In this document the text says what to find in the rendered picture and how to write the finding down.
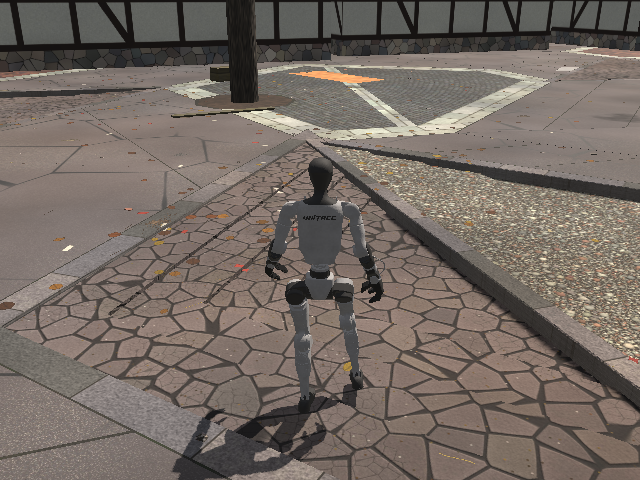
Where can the robot right hand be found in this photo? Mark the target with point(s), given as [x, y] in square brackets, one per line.
[378, 288]

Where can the robot left hand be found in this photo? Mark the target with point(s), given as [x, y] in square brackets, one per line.
[271, 274]

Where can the left robot shin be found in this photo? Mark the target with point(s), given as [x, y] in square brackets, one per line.
[303, 368]

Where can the right robot shin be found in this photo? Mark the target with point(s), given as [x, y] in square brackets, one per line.
[352, 346]

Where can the robot shin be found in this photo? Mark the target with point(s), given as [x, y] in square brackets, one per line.
[303, 368]
[352, 346]

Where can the left robot upper arm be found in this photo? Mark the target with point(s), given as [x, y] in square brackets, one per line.
[289, 210]

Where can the right robot forearm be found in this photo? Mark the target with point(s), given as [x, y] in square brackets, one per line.
[370, 267]

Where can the left robot forearm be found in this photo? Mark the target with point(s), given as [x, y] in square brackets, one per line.
[273, 258]

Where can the right robot upper arm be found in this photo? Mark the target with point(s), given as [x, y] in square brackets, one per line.
[352, 211]

